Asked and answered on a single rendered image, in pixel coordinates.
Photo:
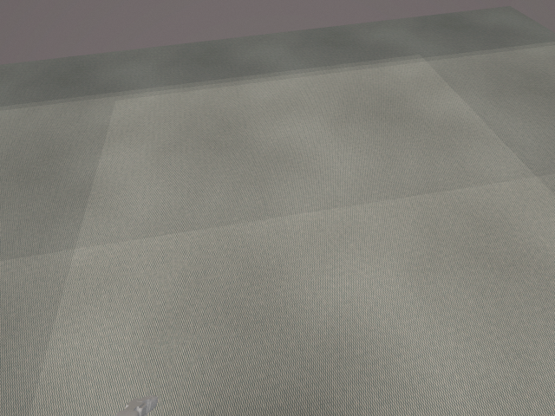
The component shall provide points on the robot left hand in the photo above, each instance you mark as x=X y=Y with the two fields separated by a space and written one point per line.
x=139 y=407

